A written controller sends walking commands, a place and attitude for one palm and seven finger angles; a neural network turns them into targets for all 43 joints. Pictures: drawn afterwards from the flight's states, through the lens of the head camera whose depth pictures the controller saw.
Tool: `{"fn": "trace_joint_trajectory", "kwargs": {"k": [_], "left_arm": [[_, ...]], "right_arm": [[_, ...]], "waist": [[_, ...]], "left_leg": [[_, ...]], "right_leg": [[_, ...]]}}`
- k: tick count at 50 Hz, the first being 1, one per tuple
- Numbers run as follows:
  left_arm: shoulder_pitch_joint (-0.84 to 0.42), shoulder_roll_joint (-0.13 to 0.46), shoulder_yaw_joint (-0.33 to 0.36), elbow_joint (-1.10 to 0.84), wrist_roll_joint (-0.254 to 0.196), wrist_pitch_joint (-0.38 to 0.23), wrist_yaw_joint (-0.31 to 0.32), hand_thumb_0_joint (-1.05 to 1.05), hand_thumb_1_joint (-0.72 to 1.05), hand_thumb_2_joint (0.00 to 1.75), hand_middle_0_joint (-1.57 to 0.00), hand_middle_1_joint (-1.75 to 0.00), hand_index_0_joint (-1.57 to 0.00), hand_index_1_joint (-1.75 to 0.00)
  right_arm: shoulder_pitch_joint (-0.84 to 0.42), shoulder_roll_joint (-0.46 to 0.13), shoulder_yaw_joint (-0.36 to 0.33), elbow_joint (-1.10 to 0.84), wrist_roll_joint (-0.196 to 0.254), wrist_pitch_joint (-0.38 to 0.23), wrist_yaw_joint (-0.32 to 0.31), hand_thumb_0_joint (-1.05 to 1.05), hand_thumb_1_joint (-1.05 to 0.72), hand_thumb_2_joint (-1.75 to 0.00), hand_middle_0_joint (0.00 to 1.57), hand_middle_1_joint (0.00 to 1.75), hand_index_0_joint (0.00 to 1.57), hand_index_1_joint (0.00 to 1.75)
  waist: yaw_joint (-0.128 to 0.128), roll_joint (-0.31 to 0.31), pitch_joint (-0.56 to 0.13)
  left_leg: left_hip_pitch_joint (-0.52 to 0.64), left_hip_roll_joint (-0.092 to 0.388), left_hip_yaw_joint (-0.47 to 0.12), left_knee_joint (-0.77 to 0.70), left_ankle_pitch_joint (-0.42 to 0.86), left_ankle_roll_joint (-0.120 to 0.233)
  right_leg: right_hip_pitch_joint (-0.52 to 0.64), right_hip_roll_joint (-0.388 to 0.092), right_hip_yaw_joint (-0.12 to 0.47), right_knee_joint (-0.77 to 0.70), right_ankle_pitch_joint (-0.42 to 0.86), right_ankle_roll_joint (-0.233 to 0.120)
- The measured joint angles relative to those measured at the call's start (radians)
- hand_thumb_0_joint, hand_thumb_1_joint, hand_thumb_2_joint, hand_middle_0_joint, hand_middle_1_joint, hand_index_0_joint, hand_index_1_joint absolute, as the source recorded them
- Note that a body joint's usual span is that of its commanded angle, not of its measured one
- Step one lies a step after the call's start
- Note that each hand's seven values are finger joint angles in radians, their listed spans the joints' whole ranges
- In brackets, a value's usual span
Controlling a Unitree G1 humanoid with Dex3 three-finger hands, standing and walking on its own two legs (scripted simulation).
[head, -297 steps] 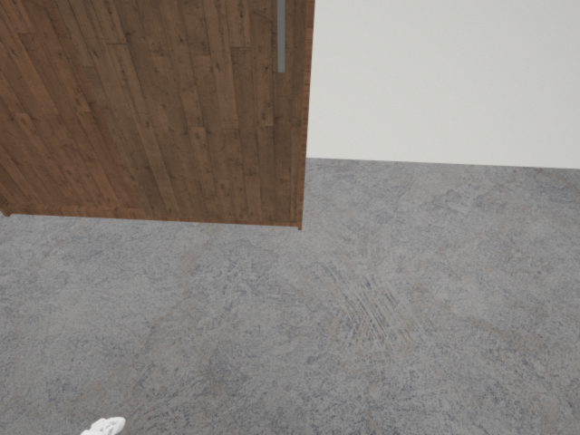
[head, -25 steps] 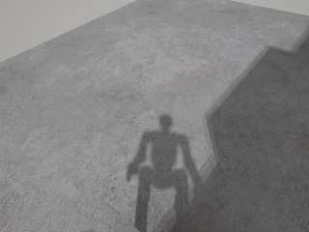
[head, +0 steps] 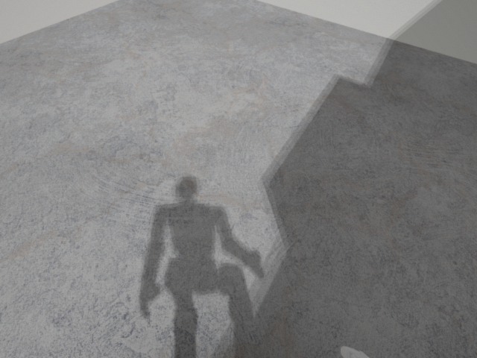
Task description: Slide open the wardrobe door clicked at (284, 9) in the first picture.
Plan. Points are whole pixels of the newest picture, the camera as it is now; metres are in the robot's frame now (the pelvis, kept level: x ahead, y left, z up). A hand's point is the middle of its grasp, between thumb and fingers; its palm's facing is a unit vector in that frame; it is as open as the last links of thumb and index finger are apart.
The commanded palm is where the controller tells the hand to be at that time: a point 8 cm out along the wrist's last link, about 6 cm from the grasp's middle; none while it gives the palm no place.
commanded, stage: turn to face it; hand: right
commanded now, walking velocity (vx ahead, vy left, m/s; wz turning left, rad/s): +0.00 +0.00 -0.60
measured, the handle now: out of the picture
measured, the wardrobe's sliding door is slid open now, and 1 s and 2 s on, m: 0.00 0.00 0.00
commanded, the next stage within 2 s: none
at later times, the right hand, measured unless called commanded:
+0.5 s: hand out of the picture -0.09 -0.28 -0.19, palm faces +0.36 +0.90 -0.24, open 7.4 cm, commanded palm none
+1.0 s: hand out of the picture -0.02 -0.26 -0.14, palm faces +0.53 +0.80 -0.27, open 7.4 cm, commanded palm none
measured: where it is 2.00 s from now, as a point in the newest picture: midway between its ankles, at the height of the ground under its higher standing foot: outside the picture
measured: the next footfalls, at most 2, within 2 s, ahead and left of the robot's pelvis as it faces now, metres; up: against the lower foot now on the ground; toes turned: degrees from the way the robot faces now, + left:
right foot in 0.38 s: -0.01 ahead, -0.16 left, +0.00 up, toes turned -22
left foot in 0.98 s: +0.05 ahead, +0.07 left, +0.00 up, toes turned -34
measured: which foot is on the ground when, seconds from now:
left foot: down 0.00-0.38, up 0.40-0.96, down 0.98-1.00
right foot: up 0.00-0.36, down 0.38-0.98, up 1.00-1.00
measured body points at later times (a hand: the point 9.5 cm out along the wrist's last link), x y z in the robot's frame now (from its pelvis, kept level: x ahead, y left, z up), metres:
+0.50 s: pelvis -0.04 -0.06 -0.01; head -0.01 -0.10 +0.44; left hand +0.18 +0.15 -0.11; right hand -0.11 -0.33 -0.17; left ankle -0.02 +0.10 -0.66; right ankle -0.05 -0.14 -0.74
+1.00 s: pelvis -0.04 -0.02 +0.00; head +0.00 -0.02 +0.44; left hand +0.11 +0.20 -0.16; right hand -0.05 -0.30 -0.12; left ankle +0.02 +0.09 -0.74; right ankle -0.05 -0.14 -0.73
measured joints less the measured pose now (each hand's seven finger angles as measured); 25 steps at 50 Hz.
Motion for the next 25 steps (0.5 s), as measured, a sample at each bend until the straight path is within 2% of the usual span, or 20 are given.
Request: {"fn": "trace_joint_trajectory", "kwargs": {"k": [3,7,10,14,16,18,19,20,21,23,25], "left_arm": [[-0.036,0.032,0.013,-0.017,0.006,0.014,-0.006,0.01,0.91,0.90,-0.20,-0.30,-0.20,-0.30],[-0.090,0.073,0.023,-0.046,0.008,0.024,-0.010,0.01,0.91,0.90,-0.20,-0.30,-0.20,-0.30],[-0.134,0.095,0.025,-0.063,0.007,0.032,-0.013,0.01,0.91,0.90,-0.20,-0.30,-0.20,-0.30],[-0.194,0.108,0.016,-0.093,0.004,0.031,-0.018,0.01,0.91,0.90,-0.20,-0.30,-0.19,-0.30],[-0.218,0.106,0.008,-0.110,0.001,0.025,-0.020,0.01,0.91,0.90,-0.20,-0.30,-0.19,-0.30],[-0.232,0.103,0.000,-0.131,0.001,0.013,-0.023,0.01,0.91,0.90,-0.20,-0.30,-0.19,-0.30],[-0.236,0.102,-0.004,-0.142,0.001,0.003,-0.025,0.01,0.91,0.90,-0.20,-0.30,-0.19,-0.30],[-0.244,0.092,-0.007,-0.148,0.001,-0.008,-0.025,0.01,0.91,0.90,-0.20,-0.30,-0.19,-0.30],[-0.249,0.083,-0.013,-0.153,-0.001,-0.018,-0.025,0.01,0.91,0.90,-0.20,-0.30,-0.20,-0.30],[-0.245,0.066,-0.027,-0.158,-0.001,-0.029,-0.021,0.00,0.91,0.90,-0.20,-0.30,-0.20,-0.30],[-0.230,0.052,-0.035,-0.157,0.000,-0.030,-0.013,0.00,0.91,0.90,-0.20,-0.30,-0.20,-0.30]], "right_arm": [[0.028,-0.008,-0.001,-0.001,-0.001,-0.001,-0.003,0.00,-0.91,-0.90,0.20,0.30,0.20,0.30],[0.065,-0.026,-0.003,0.004,-0.007,-0.003,-0.003,0.00,-0.91,-0.90,0.20,0.30,0.20,0.30],[0.094,-0.043,-0.005,0.008,-0.012,0.001,0.001,0.00,-0.91,-0.90,0.20,0.30,0.20,0.30],[0.127,-0.075,-0.010,0.017,-0.018,0.012,0.008,0.00,-0.91,-0.90,0.20,0.30,0.20,0.30],[0.140,-0.094,-0.016,0.021,-0.020,0.019,0.011,0.00,-0.91,-0.90,0.20,0.30,0.20,0.30],[0.153,-0.115,-0.023,0.024,-0.017,0.026,0.015,0.00,-0.91,-0.90,0.20,0.30,0.20,0.30],[0.162,-0.126,-0.027,0.024,-0.014,0.031,0.017,0.00,-0.91,-0.90,0.20,0.30,0.20,0.30],[0.160,-0.141,-0.033,0.029,-0.010,0.040,0.018,0.00,-0.91,-0.90,0.20,0.30,0.20,0.30],[0.155,-0.152,-0.037,0.032,-0.009,0.053,0.017,0.00,-0.91,-0.90,0.20,0.30,0.20,0.30],[0.145,-0.164,-0.043,0.038,-0.011,0.072,0.015,0.01,-0.91,-0.90,0.20,0.30,0.20,0.30],[0.131,-0.166,-0.047,0.039,-0.010,0.075,0.019,0.01,-0.91,-0.90,0.20,0.30,0.20,0.30]], "waist": [[-0.015,0.007,0.005],[-0.034,0.018,0.022],[-0.053,0.031,0.036],[-0.082,0.055,0.055],[-0.096,0.069,0.062],[-0.103,0.081,0.062],[-0.106,0.089,0.058],[-0.109,0.107,0.063],[-0.114,0.116,0.068],[-0.115,0.116,0.066],[-0.107,0.105,0.056]], "left_leg": [[0.030,0.025,0.041,-0.027,0.001,0.001],[0.048,0.056,0.091,-0.032,0.004,-0.004],[0.048,0.083,0.123,-0.020,-0.001,-0.013],[0.031,0.119,0.160,0.016,-0.013,-0.031],[0.016,0.138,0.178,0.045,-0.024,-0.045],[-0.004,0.160,0.198,0.093,-0.044,-0.064],[-0.026,0.177,0.201,0.138,-0.063,-0.075],[-0.061,0.184,0.166,0.215,-0.134,-0.089],[-0.103,0.168,0.111,0.311,-0.205,-0.096],[-0.175,0.125,0.031,0.479,-0.246,-0.101],[-0.227,0.096,-0.015,0.584,-0.196,-0.106]], "right_leg": [[-0.069,-0.036,-0.020,0.230,0.012,0.033],[-0.087,-0.084,-0.020,0.288,0.039,0.059],[-0.064,-0.106,-0.024,0.224,0.035,0.066],[-0.001,-0.115,-0.053,0.066,0.022,0.061],[0.042,-0.110,-0.072,-0.024,0.020,0.051],[0.100,-0.101,-0.092,-0.145,0.075,0.041],[0.126,-0.092,-0.096,-0.208,0.125,0.013],[0.115,-0.076,-0.097,-0.197,0.129,-0.022],[0.104,-0.070,-0.094,-0.178,0.118,-0.045],[0.107,-0.066,-0.080,-0.185,0.111,-0.065],[0.122,-0.061,-0.058,-0.229,0.136,-0.068]]}}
